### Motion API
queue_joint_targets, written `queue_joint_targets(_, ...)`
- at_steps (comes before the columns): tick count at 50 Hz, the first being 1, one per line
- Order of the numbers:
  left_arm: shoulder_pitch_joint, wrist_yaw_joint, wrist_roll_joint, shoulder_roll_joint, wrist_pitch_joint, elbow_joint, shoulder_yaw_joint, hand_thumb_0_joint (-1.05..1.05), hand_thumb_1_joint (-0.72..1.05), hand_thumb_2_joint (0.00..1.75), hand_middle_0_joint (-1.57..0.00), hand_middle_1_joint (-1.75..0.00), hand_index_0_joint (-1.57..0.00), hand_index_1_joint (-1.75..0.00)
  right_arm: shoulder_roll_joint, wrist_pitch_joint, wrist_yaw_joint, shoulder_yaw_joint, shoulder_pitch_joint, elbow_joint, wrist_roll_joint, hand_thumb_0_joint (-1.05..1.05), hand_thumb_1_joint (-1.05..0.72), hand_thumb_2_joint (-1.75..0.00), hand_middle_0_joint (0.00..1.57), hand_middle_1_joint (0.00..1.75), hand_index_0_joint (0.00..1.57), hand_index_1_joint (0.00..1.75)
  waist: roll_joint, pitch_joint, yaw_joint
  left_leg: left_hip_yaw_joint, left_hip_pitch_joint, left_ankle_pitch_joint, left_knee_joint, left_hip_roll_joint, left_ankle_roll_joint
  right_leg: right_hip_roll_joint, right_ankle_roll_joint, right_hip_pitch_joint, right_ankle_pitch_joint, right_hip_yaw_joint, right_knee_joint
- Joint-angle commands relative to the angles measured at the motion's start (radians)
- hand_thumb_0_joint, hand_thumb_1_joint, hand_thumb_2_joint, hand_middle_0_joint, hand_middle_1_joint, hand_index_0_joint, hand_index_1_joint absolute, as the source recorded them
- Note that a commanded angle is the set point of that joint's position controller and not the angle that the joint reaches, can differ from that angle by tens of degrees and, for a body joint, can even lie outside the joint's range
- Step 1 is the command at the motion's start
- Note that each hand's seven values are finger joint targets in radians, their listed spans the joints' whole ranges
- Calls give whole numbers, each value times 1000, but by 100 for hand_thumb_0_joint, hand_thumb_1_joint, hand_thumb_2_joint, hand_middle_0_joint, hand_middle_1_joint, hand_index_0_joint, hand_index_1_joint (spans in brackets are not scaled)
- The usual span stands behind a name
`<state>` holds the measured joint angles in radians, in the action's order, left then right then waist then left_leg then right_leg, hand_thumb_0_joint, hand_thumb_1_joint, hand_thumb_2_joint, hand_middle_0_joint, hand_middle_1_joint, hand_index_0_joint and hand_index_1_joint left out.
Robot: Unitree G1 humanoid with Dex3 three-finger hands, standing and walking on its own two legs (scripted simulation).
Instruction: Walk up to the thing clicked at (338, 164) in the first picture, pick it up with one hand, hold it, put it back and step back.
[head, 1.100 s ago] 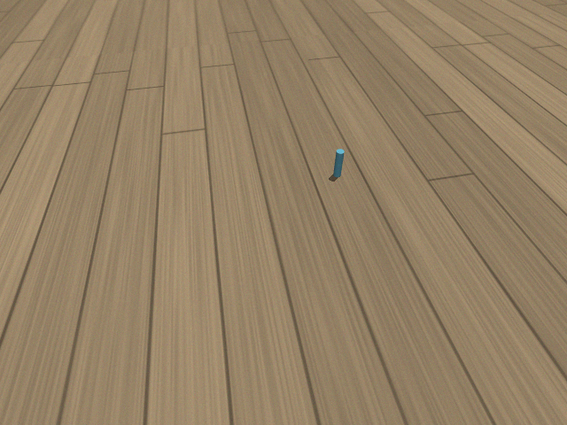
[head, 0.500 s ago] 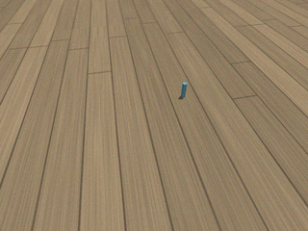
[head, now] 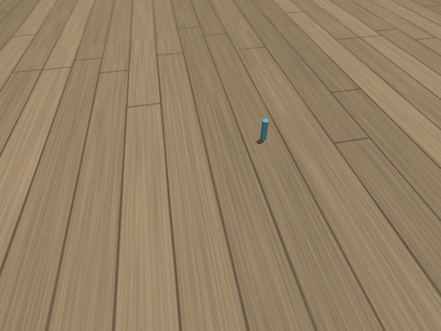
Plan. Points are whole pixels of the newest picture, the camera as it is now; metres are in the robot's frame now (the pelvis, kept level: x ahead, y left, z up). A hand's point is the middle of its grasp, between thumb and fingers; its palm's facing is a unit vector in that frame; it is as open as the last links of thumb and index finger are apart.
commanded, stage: stand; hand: left
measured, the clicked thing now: (264, 130) +1.47 -0.28 -0.70
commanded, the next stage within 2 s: walk up in 0.02 s
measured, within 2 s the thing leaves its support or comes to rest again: neither
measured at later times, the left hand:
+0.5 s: hand (156, 316) +0.21 +0.15 -0.14, palm faces -0.12 -0.90 -0.41, open 7.4 cm
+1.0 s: hand (192, 210) +0.48 +0.10 -0.17, palm faces -0.31 -0.88 -0.36, open 7.4 cm
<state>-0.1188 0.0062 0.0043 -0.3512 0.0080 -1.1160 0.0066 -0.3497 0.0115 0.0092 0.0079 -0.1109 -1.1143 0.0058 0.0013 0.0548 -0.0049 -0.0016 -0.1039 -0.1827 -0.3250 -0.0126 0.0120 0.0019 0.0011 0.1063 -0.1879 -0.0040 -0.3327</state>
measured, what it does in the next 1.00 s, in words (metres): walks ahead, turning right: right foot, then left foot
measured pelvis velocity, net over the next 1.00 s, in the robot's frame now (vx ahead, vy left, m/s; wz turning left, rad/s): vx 0.37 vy -0.16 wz -0.30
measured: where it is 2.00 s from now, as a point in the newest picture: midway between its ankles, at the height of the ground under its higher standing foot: (281, 225)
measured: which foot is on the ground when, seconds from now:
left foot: down 0.00-0.36, up 0.38-0.84, down 0.86-1.00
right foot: down 0.00-0.06, up 0.08-0.34, down 0.36-0.90, up 0.92-1.00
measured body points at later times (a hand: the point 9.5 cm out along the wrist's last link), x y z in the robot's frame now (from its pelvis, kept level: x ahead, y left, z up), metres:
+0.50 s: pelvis +0.11 -0.12 -0.03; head +0.11 -0.15 +0.42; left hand +0.21 +0.20 -0.11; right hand +0.13 -0.46 -0.16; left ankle +0.08 +0.03 -0.68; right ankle +0.14 -0.22 -0.75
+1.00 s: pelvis +0.37 -0.16 -0.02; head +0.41 -0.15 +0.43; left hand +0.50 +0.14 -0.14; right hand +0.40 -0.49 -0.11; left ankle +0.47 -0.06 -0.75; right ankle +0.23 -0.24 -0.66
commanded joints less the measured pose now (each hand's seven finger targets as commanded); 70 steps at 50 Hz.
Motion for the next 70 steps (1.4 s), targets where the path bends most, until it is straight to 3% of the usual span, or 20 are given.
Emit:
queue_joint_targets(1,-15,23,33,-305,24,134,-122,0,90,90,-20,-30,-20,-30,-325,49,-3,-122,-35,122,29,0,-90,-90,20,30,20,30,-32,-167,33,-79,137,-358,-51,-107,-105,61,57,130,-329,129,-37)
queue_joint_targets(5,135,65,45,-259,12,219,-121,0,90,90,-20,-30,-20,-30,-397,75,-1,-172,-115,133,34,0,-90,-90,20,30,20,30,118,52,100,-416,144,-575,220,-455,-261,81,26,635,-269,105,-555)
queue_joint_targets(17,-238,94,37,-284,31,149,-166,0,90,90,-20,-30,-20,-30,-309,66,23,-150,39,234,47,0,-90,-90,20,30,20,30,-25,-34,-109,131,-287,-402,-236,-176,-125,25,9,-73,-57,-108,-280)
queue_joint_targets(19,-429,51,41,-423,48,134,-212,0,90,90,-20,-30,-20,-30,-163,59,33,-90,-6,279,34,0,-90,-90,20,30,20,30,-458,-51,-194,136,-613,-454,-829,10,-58,203,88,-226,-559,363,27)
queue_joint_targets(20,-325,54,27,-455,53,186,-200,0,90,90,-20,-30,-20,-30,-248,54,33,-108,-21,290,17,0,-90,-90,20,30,20,30,-328,-30,-128,30,-605,-381,-888,0,-33,366,189,-95,-753,741,250)
queue_joint_targets(21,-229,55,12,-475,54,220,-199,0,90,90,-20,-30,-20,-30,-319,56,27,-129,-17,274,24,0,-90,-90,20,30,20,30,-217,48,-87,-20,-565,-344,-890,-65,-32,409,243,30,-786,808,264)
queue_joint_targets(26,-151,38,-4,-336,83,253,-155,0,90,90,-20,-30,-20,-30,-297,43,45,-126,-149,203,1,0,-90,-90,20,30,20,30,-108,33,1,-47,-429,-80,-752,-136,-52,217,126,108,-357,359,157)
queue_joint_targets(32,-208,33,-5,-324,106,288,-146,0,90,90,-20,-30,-20,-30,-275,40,67,-135,-11,294,29,0,-90,-90,20,30,20,30,-39,98,-41,-20,-531,12,-520,-141,8,221,177,74,-305,281,199)
queue_joint_targets(37,-288,29,5,-316,106,282,-147,0,90,90,-20,-30,-20,-30,-229,63,68,-125,107,351,30,0,-90,-90,20,30,20,30,-49,59,-88,26,-507,57,-295,-96,-6,179,143,-94,172,173,75)
queue_joint_targets(42,-233,16,-3,-313,93,320,-134,0,90,90,-20,-30,-20,-30,-243,78,53,-151,-109,303,26,0,-90,-90,20,30,20,30,-22,-92,27,81,-38,114,-163,-21,-65,145,131,8,423,86,-245)
queue_joint_targets(43,-254,12,-9,-277,89,329,-120,0,90,90,-20,-30,-20,-30,-290,83,42,-171,-258,270,41,0,-90,-90,20,30,20,30,60,-185,91,48,189,59,-152,-29,-107,88,102,118,386,50,-472)
queue_joint_targets(45,-338,5,-31,-194,86,335,-93,0,90,90,-20,-30,-20,-30,-397,86,24,-207,-384,284,50,0,-90,-90,20,30,20,30,261,-283,121,-594,462,-231,-23,-412,-236,-119,44,528,-311,45,-821)
queue_joint_targets(47,-274,-7,-21,-323,83,315,-100,0,90,90,-20,-30,-20,-30,-388,75,25,-209,-278,308,3,0,-90,-90,20,30,20,30,145,-189,102,-591,297,-203,31,-452,-332,-6,61,573,-291,139,-963)
queue_joint_targets(50,-285,20,-28,-260,87,285,-102,0,90,90,-20,-30,-20,-30,-289,89,19,-147,-183,342,-9,0,-90,-90,20,30,20,30,97,-31,30,-151,4,204,32,-278,-210,44,42,426,-163,135,-835)
queue_joint_targets(53,-280,42,-22,-230,72,303,-101,0,90,90,-20,-30,-20,-30,-294,99,22,-139,-168,353,-5,0,-90,-90,20,30,20,30,139,-19,7,-35,-48,252,30,-245,-224,58,12,384,-135,73,-690)
queue_joint_targets(63,-268,54,11,-288,87,270,-152,0,90,90,-20,-30,-20,-30,-286,82,40,-124,-135,388,-3,0,-90,-90,20,30,20,30,2,-74,-75,58,-298,-30,-253,-191,-152,17,43,-82,65,-60,-269)
queue_joint_targets(64,-351,42,13,-338,95,252,-173,0,90,90,-20,-30,-20,-30,-236,81,41,-105,-178,387,-1,0,-90,-90,20,30,20,30,-166,-118,-120,107,-379,-85,-490,-122,-124,57,62,-200,-87,28,-207)
queue_joint_targets(65,-400,27,16,-417,103,270,-192,0,90,90,-20,-30,-20,-30,-177,75,43,-83,-244,391,-2,0,-90,-90,20,30,20,30,-356,-145,-120,126,-509,-336,-760,14,-78,289,135,-247,-318,438,-19)
queue_joint_targets(67,-280,25,-8,-437,103,312,-175,0,90,90,-20,-30,-20,-30,-312,49,29,-118,-241,358,2,0,-90,-90,20,30,20,30,-191,-60,-77,-16,-542,-328,-902,-35,-51,424,246,-84,-531,734,128)
queue_joint_targets(70,-181,16,-13,-354,106,327,-150,0,90,90,-20,-30,-20,-30,-294,48,32,-115,-240,306,-14,0,-90,-90,20,30,20,30,-110,17,-23,-90,-495,-187,-837,-96,-60,298,184,65,-253,400,103)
